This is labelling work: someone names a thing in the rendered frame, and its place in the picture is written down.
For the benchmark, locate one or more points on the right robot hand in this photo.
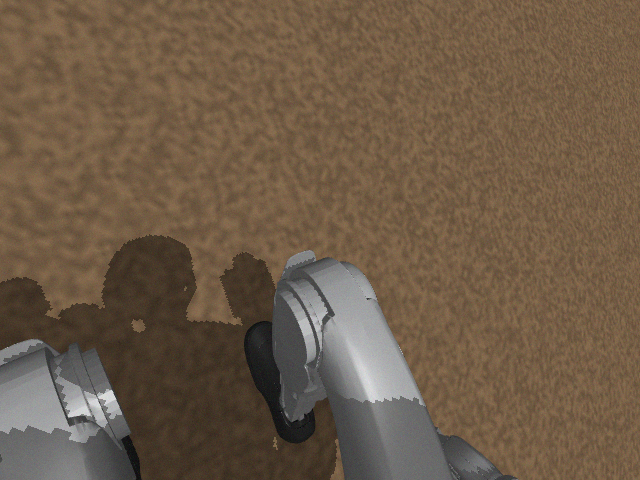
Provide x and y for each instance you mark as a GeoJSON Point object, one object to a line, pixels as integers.
{"type": "Point", "coordinates": [465, 462]}

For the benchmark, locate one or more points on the right robot foot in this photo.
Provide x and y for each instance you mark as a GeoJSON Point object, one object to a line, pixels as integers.
{"type": "Point", "coordinates": [266, 376]}

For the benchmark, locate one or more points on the left robot foot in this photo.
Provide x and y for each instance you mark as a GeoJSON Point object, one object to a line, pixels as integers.
{"type": "Point", "coordinates": [133, 457]}

